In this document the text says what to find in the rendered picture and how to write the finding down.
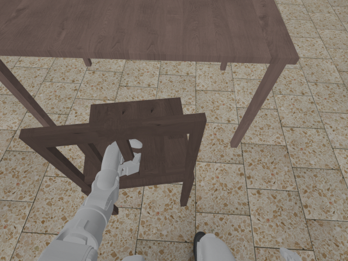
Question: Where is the table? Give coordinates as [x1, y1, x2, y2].
[0, 0, 299, 148]

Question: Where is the left robot forearm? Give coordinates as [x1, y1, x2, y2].
[37, 169, 120, 261]

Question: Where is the right robot foot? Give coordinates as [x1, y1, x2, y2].
[194, 232, 205, 261]

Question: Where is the chair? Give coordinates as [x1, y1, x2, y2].
[19, 97, 207, 215]

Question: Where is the robot left hand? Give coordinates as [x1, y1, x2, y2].
[101, 139, 142, 177]

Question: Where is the left robot upper arm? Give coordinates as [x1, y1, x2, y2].
[40, 240, 98, 261]

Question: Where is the robot right hand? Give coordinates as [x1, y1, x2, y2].
[279, 247, 302, 261]

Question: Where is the robot right thigh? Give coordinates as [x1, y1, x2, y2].
[197, 237, 236, 261]

